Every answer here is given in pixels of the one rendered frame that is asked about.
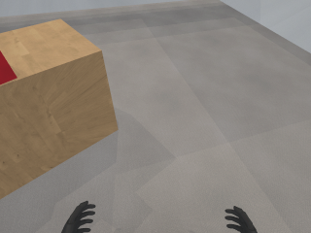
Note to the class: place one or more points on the carton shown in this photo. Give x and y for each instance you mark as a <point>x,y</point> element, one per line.
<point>6,72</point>

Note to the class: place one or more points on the robot left hand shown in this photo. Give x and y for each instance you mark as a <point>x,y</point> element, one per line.
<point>75,221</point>

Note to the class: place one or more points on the pedestal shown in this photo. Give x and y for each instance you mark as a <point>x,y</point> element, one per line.
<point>59,105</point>

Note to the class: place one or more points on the robot right hand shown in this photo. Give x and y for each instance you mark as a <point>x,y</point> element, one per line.
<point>246,226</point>

